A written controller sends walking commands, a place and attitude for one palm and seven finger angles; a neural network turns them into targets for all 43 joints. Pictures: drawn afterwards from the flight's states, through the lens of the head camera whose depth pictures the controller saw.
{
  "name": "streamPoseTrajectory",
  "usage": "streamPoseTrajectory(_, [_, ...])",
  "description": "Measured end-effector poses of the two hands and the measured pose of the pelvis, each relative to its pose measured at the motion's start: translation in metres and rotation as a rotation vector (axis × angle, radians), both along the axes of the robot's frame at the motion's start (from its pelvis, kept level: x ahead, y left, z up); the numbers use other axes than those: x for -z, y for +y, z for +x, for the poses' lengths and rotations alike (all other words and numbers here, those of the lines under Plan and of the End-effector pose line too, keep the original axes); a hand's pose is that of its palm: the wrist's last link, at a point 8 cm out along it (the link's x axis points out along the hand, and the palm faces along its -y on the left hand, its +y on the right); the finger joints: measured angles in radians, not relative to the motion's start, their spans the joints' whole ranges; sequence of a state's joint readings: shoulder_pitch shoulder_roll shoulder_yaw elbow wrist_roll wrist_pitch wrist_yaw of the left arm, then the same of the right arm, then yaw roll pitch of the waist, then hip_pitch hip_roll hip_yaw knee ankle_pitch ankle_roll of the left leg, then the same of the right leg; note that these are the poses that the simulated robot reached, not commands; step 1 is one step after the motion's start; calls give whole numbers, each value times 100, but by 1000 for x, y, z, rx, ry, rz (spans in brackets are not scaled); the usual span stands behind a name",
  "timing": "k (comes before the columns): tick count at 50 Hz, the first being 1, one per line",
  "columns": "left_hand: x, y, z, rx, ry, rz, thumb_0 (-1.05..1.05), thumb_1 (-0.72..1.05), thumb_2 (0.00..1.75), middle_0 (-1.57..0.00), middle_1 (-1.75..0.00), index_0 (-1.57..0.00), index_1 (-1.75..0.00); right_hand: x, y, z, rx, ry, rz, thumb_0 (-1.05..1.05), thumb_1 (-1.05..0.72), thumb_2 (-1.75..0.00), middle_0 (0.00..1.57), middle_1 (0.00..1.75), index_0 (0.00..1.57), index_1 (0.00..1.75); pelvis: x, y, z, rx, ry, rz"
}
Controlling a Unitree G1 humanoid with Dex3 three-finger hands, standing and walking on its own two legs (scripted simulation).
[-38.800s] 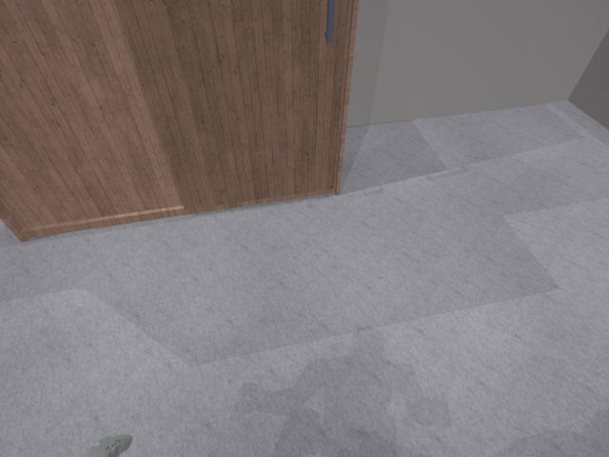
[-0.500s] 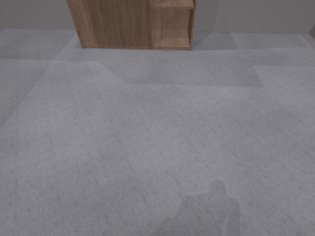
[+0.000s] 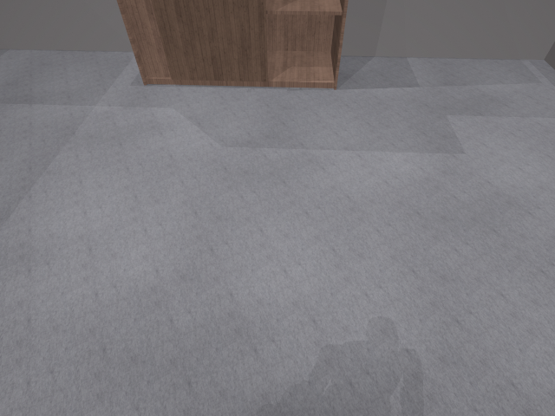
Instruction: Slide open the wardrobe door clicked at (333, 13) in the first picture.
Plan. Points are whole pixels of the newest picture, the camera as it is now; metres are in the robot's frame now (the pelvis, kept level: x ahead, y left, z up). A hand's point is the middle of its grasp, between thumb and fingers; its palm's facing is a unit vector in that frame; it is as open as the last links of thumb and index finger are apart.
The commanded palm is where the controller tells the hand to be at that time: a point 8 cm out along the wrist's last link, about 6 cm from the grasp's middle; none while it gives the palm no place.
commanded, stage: look to check the result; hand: right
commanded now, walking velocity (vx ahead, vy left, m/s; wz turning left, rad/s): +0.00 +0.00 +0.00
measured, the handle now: out of the picture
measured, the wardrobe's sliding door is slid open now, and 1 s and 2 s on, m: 0.49 0.49 0.49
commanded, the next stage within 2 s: stand and wait in 1.12 s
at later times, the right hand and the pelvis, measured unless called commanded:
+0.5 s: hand out of the picture +0.03 -0.20 -0.17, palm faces +0.00 +0.97 -0.22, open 7.4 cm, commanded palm none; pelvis +0.00 +0.01 +0.00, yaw +0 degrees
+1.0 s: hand out of the picture +0.07 -0.21 -0.16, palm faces -0.01 +0.96 -0.27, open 7.4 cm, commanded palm none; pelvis +0.01 +0.01 +0.00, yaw +0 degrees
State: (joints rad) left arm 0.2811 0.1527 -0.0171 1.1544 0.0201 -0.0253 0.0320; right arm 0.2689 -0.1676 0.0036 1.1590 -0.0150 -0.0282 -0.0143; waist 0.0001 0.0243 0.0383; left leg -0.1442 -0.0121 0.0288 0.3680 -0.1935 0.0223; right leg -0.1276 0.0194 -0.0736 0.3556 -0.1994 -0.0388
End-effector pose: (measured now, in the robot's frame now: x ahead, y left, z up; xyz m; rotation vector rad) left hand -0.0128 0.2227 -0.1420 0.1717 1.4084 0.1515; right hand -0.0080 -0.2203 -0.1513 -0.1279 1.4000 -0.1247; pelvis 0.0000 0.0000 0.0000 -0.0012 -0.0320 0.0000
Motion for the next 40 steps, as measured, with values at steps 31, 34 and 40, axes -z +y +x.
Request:
streamPoseTrajectory(31, [-11, 40, 51, 59, -95, 67, 0, 90, 90, -20, -30, -20, -30, -13, -30, 45, -32, -95, -76, 1, -91, -90, 20, 30, 20, 30, -3, 7, 6, 7, 2, -1])
streamPoseTrajectory(34, [-12, 44, 56, 64, -103, 72, 0, 90, 90, -20, -30, -20, -30, -15, -32, 50, -36, -103, -82, 1, -91, -90, 20, 30, 20, 30, -3, 7, 6, 7, 2, -1])
streamPoseTrajectory(40, [-15, 51, 63, 74, -109, 82, 0, 90, 90, -21, -30, -20, -30, -17, -36, 57, -41, -114, -93, 1, -91, -90, 20, 30, 20, 30, -3, 9, 8, 8, 6, -1])
